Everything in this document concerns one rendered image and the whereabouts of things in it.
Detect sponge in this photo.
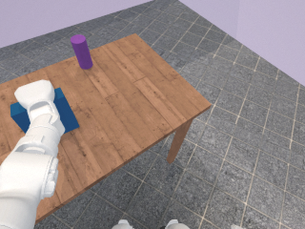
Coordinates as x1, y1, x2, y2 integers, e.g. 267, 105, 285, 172
10, 87, 80, 134

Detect robot left hand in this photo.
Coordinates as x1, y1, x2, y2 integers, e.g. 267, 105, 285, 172
14, 79, 55, 110

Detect robot left shin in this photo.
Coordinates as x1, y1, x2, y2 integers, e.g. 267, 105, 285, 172
118, 219, 129, 224

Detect table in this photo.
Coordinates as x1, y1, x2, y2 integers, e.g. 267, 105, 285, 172
0, 33, 212, 225

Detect robot shin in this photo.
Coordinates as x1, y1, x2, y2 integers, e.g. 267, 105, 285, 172
118, 219, 129, 224
166, 219, 178, 227

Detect robot left forearm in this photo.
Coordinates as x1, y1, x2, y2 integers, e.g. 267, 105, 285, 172
0, 98, 66, 178

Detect left robot upper arm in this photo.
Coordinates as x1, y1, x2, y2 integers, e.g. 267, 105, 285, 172
0, 152, 59, 229

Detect robot right shin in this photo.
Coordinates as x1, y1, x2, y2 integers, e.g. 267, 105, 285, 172
166, 219, 178, 227

